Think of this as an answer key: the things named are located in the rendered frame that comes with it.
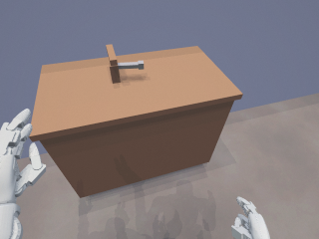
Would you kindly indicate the tap lever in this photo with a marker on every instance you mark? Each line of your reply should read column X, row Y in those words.
column 131, row 65

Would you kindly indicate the right robot hand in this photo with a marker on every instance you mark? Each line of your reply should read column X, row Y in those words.
column 253, row 227

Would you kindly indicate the left robot forearm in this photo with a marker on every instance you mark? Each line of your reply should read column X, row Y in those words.
column 10, row 226

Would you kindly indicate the left robot hand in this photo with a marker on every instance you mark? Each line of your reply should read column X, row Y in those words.
column 12, row 137

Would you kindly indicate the counter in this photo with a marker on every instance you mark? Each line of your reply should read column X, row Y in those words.
column 107, row 127

